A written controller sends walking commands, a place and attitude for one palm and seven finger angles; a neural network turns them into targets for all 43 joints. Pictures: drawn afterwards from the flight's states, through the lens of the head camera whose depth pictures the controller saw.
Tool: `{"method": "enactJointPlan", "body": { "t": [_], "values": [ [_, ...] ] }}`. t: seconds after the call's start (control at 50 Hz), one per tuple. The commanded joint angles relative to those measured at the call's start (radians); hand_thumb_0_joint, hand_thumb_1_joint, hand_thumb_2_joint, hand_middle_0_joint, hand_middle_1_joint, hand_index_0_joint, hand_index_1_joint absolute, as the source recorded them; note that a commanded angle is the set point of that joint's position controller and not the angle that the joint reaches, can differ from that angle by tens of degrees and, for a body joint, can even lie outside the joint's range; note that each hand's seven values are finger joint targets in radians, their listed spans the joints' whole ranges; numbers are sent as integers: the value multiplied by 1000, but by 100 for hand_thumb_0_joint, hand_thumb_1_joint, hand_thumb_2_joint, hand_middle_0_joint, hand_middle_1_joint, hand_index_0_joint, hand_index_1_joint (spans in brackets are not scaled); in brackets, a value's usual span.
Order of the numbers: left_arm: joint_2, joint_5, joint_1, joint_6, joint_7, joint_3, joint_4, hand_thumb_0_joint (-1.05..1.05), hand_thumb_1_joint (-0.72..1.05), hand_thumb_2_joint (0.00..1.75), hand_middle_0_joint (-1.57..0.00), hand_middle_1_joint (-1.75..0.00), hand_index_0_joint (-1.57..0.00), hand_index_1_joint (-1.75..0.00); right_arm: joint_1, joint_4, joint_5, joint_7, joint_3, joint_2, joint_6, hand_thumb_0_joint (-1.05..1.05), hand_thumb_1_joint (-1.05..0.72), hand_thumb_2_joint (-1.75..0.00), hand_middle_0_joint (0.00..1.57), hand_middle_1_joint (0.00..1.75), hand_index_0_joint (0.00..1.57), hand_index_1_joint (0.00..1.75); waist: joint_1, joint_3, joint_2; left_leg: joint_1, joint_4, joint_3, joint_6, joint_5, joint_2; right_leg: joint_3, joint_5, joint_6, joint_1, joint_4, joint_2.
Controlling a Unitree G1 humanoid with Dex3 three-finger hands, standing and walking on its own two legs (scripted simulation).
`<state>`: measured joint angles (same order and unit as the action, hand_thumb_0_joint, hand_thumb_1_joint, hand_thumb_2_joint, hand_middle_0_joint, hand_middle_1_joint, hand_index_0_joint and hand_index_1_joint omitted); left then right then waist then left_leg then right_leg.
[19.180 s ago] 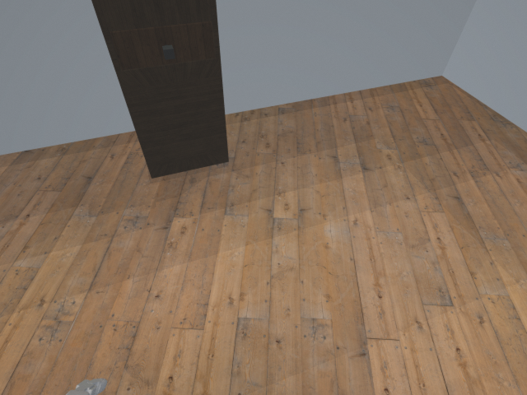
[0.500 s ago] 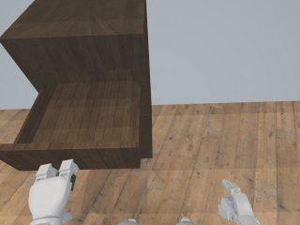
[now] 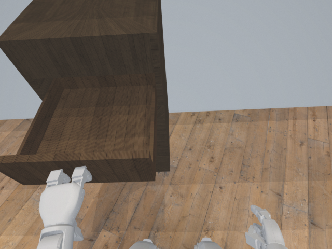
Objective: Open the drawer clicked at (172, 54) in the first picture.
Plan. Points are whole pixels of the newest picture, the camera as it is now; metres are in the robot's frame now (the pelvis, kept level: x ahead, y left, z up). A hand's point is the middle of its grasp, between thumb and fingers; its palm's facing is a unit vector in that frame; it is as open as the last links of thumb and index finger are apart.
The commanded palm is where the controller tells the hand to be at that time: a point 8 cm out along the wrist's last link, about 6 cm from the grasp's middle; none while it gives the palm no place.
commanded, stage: lift the hand off the handle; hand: left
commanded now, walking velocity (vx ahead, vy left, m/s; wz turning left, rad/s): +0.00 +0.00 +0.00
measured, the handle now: (74, 187) +0.25 +0.26 -0.02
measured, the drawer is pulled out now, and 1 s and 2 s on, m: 0.30 0.29 0.29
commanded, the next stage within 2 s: none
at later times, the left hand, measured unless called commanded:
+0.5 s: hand (66, 199) +0.22 +0.26 +0.01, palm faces +0.01 -0.05 -1.00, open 13.5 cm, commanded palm +0.20 +0.25 +0.07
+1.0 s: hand (56, 194) +0.22 +0.26 +0.05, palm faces +0.01 -0.07 -1.00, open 13.5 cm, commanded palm +0.20 +0.26 +0.11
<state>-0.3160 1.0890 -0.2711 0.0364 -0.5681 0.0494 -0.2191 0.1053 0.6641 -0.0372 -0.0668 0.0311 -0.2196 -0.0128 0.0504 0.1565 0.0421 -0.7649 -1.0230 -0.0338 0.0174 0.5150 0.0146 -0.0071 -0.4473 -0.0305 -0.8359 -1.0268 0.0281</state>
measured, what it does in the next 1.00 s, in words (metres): stands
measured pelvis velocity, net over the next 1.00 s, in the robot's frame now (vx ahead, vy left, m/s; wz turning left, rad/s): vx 0.02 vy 0.01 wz -0.01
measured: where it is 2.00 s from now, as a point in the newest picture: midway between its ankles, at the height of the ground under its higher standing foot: outside the picture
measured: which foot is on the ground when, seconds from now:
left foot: down 0.00-1.00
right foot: down 0.00-1.00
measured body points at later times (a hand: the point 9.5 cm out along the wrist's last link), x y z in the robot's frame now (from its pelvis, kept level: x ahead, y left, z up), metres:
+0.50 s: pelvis +0.01 +0.00 +0.02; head +0.05 -0.02 +0.47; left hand +0.21 +0.26 +0.06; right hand +0.23 -0.23 -0.08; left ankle -0.01 +0.13 -0.67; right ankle +0.03 -0.10 -0.67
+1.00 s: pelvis +0.02 +0.01 +0.04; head +0.05 -0.02 +0.49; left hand +0.21 +0.26 +0.10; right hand +0.24 -0.21 -0.06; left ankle -0.01 +0.13 -0.67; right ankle +0.03 -0.10 -0.67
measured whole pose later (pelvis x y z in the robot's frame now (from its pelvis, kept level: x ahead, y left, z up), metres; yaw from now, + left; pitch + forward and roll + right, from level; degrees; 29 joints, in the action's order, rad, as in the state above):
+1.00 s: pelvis +0.02 +0.01 +0.04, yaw +0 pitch +8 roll +0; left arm -0.36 1.03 -0.40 0.05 -0.40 0.04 0.04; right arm 0.10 0.61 -0.03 -0.04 0.02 -0.22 -0.05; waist 0.08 0.10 0.05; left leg -0.47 -0.78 -0.03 0.00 0.45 0.01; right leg -0.02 -0.39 -0.02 -0.54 -0.79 0.02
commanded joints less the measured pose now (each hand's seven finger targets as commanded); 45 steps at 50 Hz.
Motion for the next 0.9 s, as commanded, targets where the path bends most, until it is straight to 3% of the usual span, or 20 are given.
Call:
{"method": "enactJointPlan", "body": {
  "t": [0.0,0.06,0.14,0.24,0.3,0.42,0.48,0.58,0.66,0.72,0.8,0.88],
  "values": [
    [-222,-18,119,17,-34,-151,218,0,-50,30,-30,-120,-30,-120,-105,-162,4,-23,32,-122,53,0,-90,-90,20,30,20,30,-5,233,-72,105,156,40,-47,-214,32,-18,219,-4,260,206,-6],
    [-206,-18,55,-1,-31,-143,248,0,-50,30,-30,-120,-30,-120,-108,-170,2,-22,31,-113,60,0,-90,-90,20,30,20,30,7,227,-48,127,168,45,-46,-224,34,-21,223,-3,268,215,-7],
    [-199,-18,64,-9,-27,-137,246,0,-50,30,-30,-120,-30,-120,-105,-163,2,-15,32,-115,60,0,-90,-90,20,30,20,30,-5,180,-30,145,183,43,-44,-219,31,-15,211,-6,253,234,-6],
    [-205,-21,70,1,-11,-136,263,0,-50,30,-30,-120,-30,-120,-108,-175,3,-13,34,-117,54,0,-90,-90,20,30,20,30,-4,184,-34,176,205,42,-45,-233,32,-11,217,-5,280,251,-4],
    [-193,-25,72,-5,-4,-120,319,0,-50,30,-30,-120,-30,-120,-109,-185,-1,-8,33,-121,55,0,-90,-90,20,30,20,30,-3,214,13,230,217,42,-43,-284,29,0,260,-11,290,251,-2],
    [-191,-18,29,-4,6,-121,344,0,-50,30,-30,-120,-30,-120,-117,-193,-5,3,27,-117,48,0,-90,-90,20,30,20,30,3,180,-30,244,236,38,-40,-312,27,6,286,-9,306,260,0],
    [-169,-17,19,5,18,-92,368,0,-50,30,-30,-120,-30,-120,-119,-201,-3,11,29,-115,43,0,-90,-90,20,30,20,30,7,163,4,271,255,37,-38,-324,24,13,283,-13,313,272,1],
    [-191,-23,-2,14,41,-109,404,0,-50,30,-30,-120,-30,-120,-123,-203,-3,11,27,-112,34,0,-90,-90,20,30,20,30,10,175,-33,298,269,36,-39,-357,23,5,337,-10,357,286,2],
    [-169,-27,-36,14,60,-86,440,0,-50,30,-30,-120,-30,-120,-128,-212,-2,20,21,-107,30,0,-90,-90,20,30,20,30,14,154,-6,320,284,35,-37,-384,20,7,346,-11,365,296,1],
    [-204,-31,-50,19,72,-126,426,0,-50,30,-30,-120,-30,-120,-132,-210,-1,18,17,-108,24,0,-90,-90,20,30,20,30,20,137,-41,311,299,35,-37,-370,21,-3,351,-9,394,310,1],
    [-189,-38,-40,18,93,-109,463,0,-50,30,-30,-120,-30,-120,-140,-217,2,20,21,-107,21,0,-90,-90,20,30,20,30,25,130,-4,339,322,37,-35,-379,19,-3,348,-12,412,331,0],
    [-212,-51,-41,12,108,-129,478,0,-50,30,-30,-120,-30,-120,-140,-212,4,16,18,-104,20,0,-90,-90,20,30,20,30,25,123,-24,345,330,37,-38,-373,23,-9,361,-7,434,343,-3]
  ]
}}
